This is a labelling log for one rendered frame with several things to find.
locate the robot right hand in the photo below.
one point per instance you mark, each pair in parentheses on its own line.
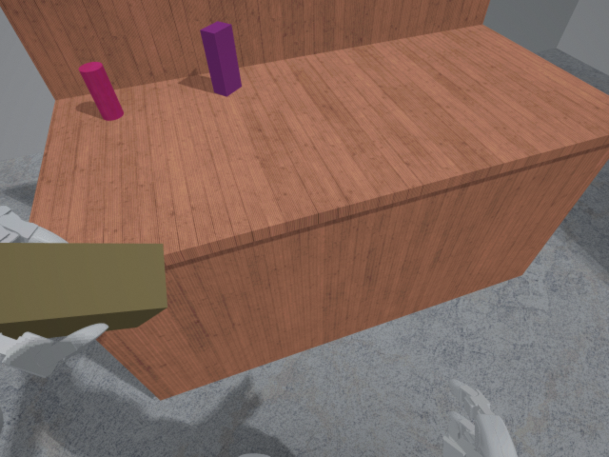
(489,436)

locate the table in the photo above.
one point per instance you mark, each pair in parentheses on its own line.
(381,157)

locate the robot left hand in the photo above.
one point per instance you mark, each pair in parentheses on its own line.
(33,353)

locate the sponge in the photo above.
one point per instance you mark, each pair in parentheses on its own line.
(55,289)

